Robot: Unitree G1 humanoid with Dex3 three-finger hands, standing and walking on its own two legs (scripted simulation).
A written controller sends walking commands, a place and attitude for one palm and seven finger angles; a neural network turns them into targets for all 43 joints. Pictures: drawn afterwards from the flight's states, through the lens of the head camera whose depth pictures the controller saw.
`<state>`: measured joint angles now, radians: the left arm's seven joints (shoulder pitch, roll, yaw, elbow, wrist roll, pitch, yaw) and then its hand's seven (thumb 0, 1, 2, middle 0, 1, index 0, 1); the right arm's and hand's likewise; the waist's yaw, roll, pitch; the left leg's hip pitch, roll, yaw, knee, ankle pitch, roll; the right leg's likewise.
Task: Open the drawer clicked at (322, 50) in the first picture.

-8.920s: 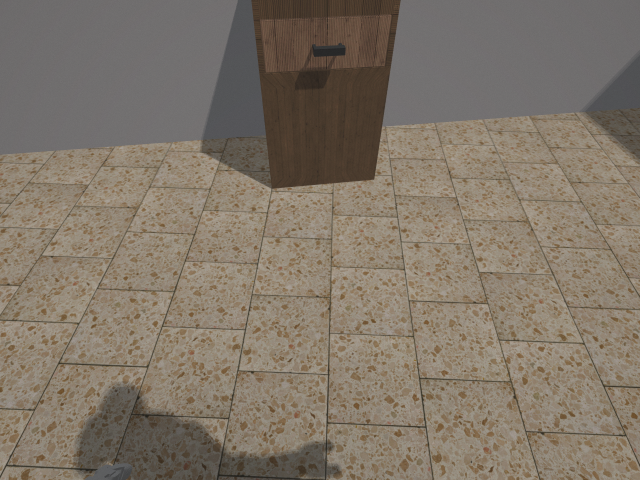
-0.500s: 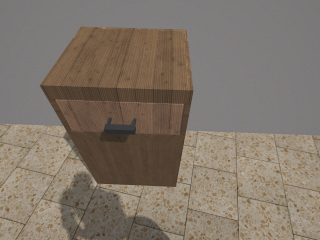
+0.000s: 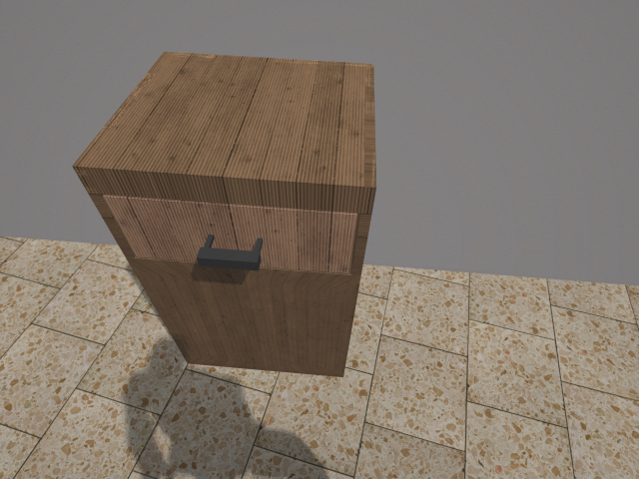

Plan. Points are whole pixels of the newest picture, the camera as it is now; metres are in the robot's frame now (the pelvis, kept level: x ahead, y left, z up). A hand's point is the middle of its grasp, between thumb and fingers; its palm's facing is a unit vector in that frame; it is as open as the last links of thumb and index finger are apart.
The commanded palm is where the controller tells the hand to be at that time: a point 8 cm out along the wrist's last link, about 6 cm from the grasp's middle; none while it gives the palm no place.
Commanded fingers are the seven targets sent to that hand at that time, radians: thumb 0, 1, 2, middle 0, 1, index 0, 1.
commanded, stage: look again from close up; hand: left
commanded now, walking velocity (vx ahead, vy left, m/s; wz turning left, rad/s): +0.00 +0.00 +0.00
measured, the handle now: (232, 250) +0.52 +0.21 -0.11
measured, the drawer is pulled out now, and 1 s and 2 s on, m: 0.00 0.00 0.00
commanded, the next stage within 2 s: raise the hand with hooked fingers in 0.62 s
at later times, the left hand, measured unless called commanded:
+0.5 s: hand out of the picture -0.02 +0.15 -0.18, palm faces +0.06 -0.99 -0.16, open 7.3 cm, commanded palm none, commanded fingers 0.00 0.90 0.90 -0.20 -0.30 -0.20 -0.30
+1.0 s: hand (181, 430) +0.18 +0.19 -0.04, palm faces -0.05 -0.42 -0.91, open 7.8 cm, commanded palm +0.12 +0.21 -0.03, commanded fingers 0.00 0.55 0.75 -0.23 -0.53 -0.23 -0.53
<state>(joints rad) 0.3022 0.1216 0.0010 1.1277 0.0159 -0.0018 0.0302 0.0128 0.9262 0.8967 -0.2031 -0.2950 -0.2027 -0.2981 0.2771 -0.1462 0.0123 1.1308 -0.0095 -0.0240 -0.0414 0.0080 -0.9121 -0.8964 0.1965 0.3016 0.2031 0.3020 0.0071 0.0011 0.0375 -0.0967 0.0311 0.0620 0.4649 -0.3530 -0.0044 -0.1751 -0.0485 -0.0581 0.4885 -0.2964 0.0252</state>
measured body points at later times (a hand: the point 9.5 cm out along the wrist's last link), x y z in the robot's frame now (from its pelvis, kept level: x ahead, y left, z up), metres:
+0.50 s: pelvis +0.00 -0.01 +0.00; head +0.01 +0.00 +0.45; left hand -0.02 +0.20 -0.16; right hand -0.02 -0.21 -0.16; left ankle -0.07 +0.12 -0.74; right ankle -0.02 -0.13 -0.74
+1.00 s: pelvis -0.04 +0.00 -0.02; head -0.02 -0.04 +0.43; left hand +0.18 +0.21 +0.01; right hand +0.13 -0.27 -0.11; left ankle -0.06 +0.12 -0.74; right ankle -0.02 -0.13 -0.74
